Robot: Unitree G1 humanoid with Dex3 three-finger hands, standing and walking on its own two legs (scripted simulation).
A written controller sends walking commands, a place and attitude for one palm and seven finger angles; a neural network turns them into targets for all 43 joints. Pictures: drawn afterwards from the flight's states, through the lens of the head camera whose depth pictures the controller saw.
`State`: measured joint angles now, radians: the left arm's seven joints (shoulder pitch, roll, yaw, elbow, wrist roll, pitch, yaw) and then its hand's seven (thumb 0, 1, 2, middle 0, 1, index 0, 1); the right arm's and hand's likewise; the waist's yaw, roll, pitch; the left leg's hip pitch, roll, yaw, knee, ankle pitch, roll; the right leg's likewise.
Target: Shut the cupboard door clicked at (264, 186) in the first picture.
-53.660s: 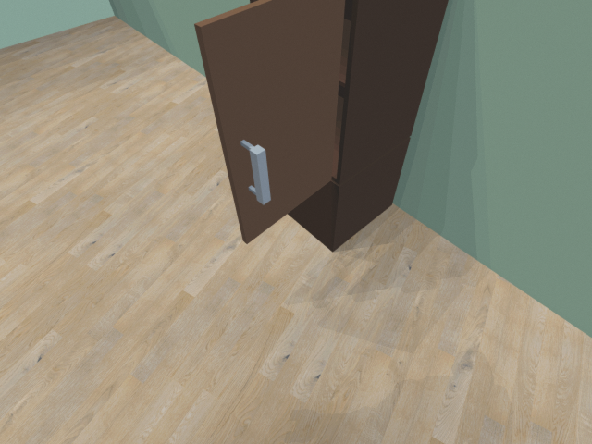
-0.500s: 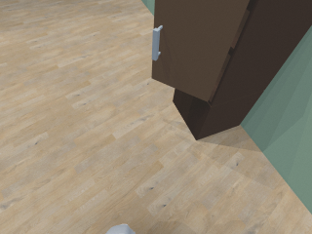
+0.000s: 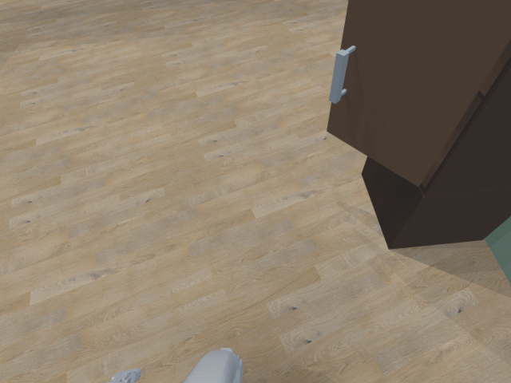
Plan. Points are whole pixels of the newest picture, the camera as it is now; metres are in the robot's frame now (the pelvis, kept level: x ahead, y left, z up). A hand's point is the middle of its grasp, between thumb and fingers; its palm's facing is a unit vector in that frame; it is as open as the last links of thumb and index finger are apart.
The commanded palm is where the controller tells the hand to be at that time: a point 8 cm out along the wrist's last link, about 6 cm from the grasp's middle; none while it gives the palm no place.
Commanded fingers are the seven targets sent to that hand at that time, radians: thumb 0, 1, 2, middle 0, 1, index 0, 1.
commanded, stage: walk to a spot facing it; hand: left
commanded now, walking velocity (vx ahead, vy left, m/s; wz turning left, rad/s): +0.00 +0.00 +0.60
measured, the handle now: (343, 75) +0.90 -0.23 -0.08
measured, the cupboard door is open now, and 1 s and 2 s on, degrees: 39 39 39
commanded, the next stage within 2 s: turn to face it in 1.28 s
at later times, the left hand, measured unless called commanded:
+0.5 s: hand out of the picture +0.05 +0.24 -0.15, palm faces +0.32 -0.90 -0.28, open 7.4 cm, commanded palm none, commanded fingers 0.00 0.90 0.90 -0.20 -0.30 -0.20 -0.30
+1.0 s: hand out of the picture +0.02 +0.16 -0.18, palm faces +0.66 -0.73 -0.19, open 7.4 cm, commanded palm none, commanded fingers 0.00 0.90 0.90 -0.20 -0.30 -0.20 -0.30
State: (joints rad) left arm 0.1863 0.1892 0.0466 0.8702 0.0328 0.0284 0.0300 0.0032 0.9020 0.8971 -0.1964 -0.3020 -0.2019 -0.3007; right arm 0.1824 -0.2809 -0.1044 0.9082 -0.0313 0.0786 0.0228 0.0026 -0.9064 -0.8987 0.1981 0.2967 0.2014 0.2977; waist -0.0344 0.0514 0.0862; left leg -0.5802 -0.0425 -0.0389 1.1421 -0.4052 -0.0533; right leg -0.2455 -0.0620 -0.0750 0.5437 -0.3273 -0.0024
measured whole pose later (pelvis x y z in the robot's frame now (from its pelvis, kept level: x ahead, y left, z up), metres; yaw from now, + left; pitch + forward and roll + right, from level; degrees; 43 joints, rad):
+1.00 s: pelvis +0.16 +0.05 -0.01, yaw +39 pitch +1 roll +0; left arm 0.38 0.16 0.05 0.96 0.03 -0.02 0.01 0.00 0.90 0.90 -0.20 -0.30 -0.20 -0.30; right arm 0.11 -0.22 -0.05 0.89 -0.03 0.04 0.06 0.00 -0.91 -0.90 0.20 0.30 0.20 0.30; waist 0.02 -0.03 0.14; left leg -0.47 0.01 0.14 0.66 -0.26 0.01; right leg -0.05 -0.17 -0.36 0.55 -0.46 0.06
